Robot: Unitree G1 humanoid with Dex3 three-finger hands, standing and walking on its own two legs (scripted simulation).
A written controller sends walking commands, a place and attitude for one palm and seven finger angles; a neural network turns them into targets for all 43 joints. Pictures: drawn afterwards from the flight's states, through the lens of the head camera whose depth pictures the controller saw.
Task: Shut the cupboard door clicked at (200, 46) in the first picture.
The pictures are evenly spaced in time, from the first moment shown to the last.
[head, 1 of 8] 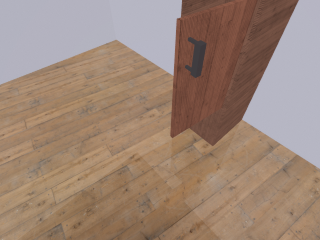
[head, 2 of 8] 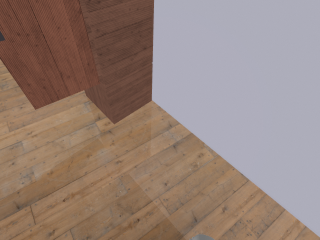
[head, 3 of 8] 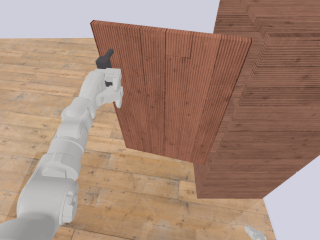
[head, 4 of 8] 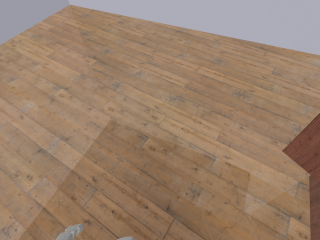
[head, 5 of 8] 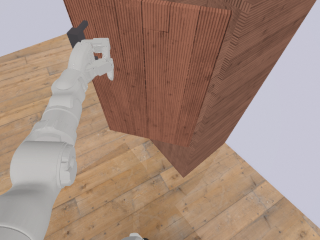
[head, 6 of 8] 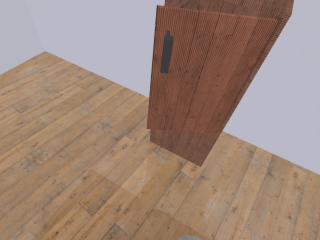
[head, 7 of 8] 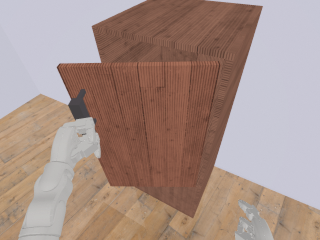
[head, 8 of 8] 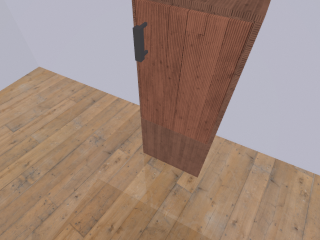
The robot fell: no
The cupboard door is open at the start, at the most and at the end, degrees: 84 84 0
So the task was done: yes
